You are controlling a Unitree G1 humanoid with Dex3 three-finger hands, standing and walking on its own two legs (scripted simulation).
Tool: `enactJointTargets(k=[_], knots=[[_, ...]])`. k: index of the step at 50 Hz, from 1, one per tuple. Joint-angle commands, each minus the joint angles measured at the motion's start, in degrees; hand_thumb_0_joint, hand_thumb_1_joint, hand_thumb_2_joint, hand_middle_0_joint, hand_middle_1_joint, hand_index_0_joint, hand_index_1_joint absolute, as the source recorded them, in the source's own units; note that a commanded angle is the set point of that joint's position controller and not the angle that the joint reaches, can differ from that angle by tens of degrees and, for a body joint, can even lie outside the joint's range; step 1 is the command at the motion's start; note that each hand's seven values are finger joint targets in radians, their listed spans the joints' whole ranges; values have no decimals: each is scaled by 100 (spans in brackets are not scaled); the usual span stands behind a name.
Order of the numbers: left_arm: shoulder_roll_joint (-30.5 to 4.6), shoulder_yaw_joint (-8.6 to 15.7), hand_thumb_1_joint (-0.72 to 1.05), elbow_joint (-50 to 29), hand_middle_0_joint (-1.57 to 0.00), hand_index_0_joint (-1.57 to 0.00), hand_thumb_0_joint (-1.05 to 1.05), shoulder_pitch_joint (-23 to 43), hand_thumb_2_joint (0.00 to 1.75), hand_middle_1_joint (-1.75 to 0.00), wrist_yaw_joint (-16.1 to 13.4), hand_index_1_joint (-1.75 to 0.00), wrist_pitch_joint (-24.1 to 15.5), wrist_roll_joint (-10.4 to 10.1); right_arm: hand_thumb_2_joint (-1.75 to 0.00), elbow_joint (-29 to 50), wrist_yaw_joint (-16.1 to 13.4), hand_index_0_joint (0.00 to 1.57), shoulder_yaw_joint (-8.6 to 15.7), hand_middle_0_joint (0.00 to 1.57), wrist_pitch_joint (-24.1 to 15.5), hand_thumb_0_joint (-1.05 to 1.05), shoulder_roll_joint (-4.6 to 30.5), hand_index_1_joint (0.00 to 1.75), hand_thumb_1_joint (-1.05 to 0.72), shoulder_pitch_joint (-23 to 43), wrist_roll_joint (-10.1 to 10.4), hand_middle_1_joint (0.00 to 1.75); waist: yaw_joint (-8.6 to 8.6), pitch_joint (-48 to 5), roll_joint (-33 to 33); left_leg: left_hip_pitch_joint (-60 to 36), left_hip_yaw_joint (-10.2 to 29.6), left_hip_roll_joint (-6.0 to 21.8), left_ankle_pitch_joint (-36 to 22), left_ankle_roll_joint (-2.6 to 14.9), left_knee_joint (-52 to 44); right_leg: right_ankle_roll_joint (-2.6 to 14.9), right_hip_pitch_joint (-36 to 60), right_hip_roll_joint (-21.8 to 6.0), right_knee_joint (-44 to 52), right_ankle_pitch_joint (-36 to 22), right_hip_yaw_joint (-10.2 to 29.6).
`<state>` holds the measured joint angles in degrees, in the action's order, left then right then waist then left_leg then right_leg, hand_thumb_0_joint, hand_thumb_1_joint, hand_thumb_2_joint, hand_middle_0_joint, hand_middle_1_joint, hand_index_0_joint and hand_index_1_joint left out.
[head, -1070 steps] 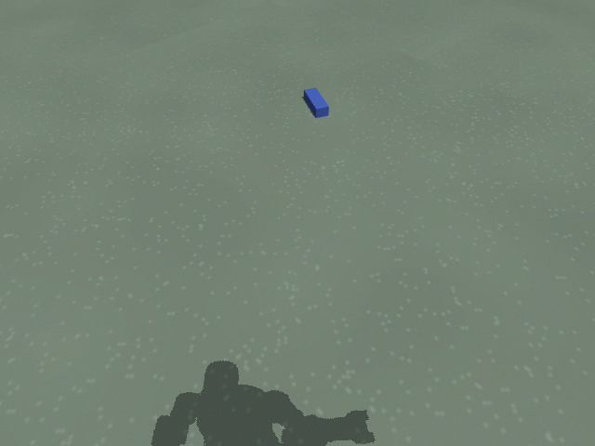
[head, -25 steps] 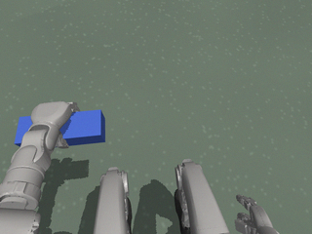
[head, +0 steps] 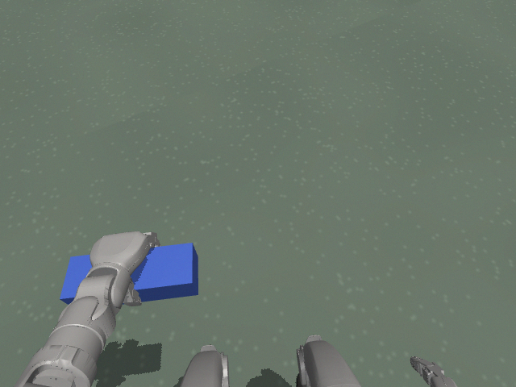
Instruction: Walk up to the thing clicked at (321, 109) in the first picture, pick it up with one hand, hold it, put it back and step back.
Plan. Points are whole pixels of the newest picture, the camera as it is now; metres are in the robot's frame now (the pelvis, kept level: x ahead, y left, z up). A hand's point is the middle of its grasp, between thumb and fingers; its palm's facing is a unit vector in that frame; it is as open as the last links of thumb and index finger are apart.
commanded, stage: lift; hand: left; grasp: from above
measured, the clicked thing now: (135, 276) +0.34 +0.23 -0.11
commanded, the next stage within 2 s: hold in 0.30 s
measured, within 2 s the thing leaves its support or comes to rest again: neither
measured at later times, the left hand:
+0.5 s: hand (118, 248) +0.35 +0.22 -0.01, palm faces -0.47 -0.04 -0.88, open 10.6 cm
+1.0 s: hand (109, 240) +0.35 +0.22 +0.03, palm faces -0.47 -0.02 -0.88, open 10.5 cm
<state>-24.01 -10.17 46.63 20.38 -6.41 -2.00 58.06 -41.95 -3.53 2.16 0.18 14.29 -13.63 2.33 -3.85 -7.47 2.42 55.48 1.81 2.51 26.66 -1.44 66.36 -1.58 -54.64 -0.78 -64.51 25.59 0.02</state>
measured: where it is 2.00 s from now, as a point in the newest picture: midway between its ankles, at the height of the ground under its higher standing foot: outside the picture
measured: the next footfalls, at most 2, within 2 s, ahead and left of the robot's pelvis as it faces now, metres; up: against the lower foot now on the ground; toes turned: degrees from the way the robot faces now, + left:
none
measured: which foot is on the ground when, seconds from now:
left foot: down 0.00-1.00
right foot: down 0.00-1.00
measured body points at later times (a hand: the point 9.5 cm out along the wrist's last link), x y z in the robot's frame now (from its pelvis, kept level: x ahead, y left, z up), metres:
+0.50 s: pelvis +0.04 +0.00 +0.06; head +0.08 -0.01 +0.51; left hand +0.37 +0.22 +0.04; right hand +0.13 -0.27 -0.07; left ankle +0.05 +0.13 -0.65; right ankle +0.06 -0.14 -0.65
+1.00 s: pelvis +0.05 +0.00 +0.08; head +0.07 -0.01 +0.53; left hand +0.37 +0.22 +0.08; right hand +0.16 -0.26 -0.04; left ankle +0.05 +0.13 -0.65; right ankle +0.06 -0.14 -0.65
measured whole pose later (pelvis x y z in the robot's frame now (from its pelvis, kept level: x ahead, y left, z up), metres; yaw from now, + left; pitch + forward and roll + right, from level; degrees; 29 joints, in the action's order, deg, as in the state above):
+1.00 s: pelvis +0.05 +0.00 +0.08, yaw -1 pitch +5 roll +0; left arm -22.9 -12.2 41.2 15.6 -0.3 -1.9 58.3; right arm -40.6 -2.9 3.3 3.6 14.4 -12.6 3.1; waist -0.7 -3.3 2.3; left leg 23.1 -1.2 1.9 18.1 -1.1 36.4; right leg -1.8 -23.8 -1.5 -36.3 17.4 1.7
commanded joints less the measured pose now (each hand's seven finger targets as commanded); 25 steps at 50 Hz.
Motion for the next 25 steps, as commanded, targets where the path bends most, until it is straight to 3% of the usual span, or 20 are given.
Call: enactJointTargets(k=[1,5,8,12,13,14,25], knots=[[-1248,542,71,-998,-103,-104,0,1929,84,-72,-390,-71,63,-2,-90,451,-49,20,263,20,-195,0,771,30,-90,-157,-37,30,-7,-1809,121,-1715,-154,-296,-727,187,-1384,179,1462,223,1530,-725,47],[-1304,587,69,-946,-101,-103,0,1925,85,-74,-400,-73,103,16,-90,477,-26,20,291,20,-169,0,798,30,-90,-142,-42,30,67,-1808,174,-2232,-161,-299,-1056,163,-1746,169,1877,212,1807,-1034,14],[-1082,434,71,-855,-104,-104,0,1763,86,-73,-373,-73,123,-2,-90,485,-8,20,280,20,-143,0,773,30,-90,-122,-25,30,28,-1593,-33,-2374,-173,-313,-1156,180,-1955,155,2071,208,2063,-1140,34],[-1043,420,70,-881,-102,-103,0,1712,85,-75,-302,-74,140,-46,-90,505,7,20,314,20,-114,0,793,30,-90,-127,-20,30,30,-1577,-48,-2754,-183,-315,-1469,163,-2208,145,2392,202,2284,-1430,38],[-1140,476,70,-968,-102,-104,0,1742,86,-76,-295,-74,126,-36,-90,487,1,20,323,20,-105,0,780,30,-90,-119,-25,30,111,-1603,62,-2809,-202,-320,-1555,162,-2262,145,2467,202,2349,-1512,50],[-981,377,71,-966,-101,-104,0,1725,85,-78,-262,-75,115,-71,-90,524,7,20,320,20,-100,0,773,30,-90,-84,-23,30,44,-1524,17,-2931,-204,-312,-1538,155,-2345,150,2454,207,2416,-1486,29],[-1089,392,71,-1193,-101,-104,0,1759,84,-76,-76,-73,34,47,-90,544,12,20,363,20,-14,0,802,30,-90,-11,4,30,123,-1509,-12,-3558,-263,-317,-2275,137,-2778,154,3047,227,2783,-2111,14]])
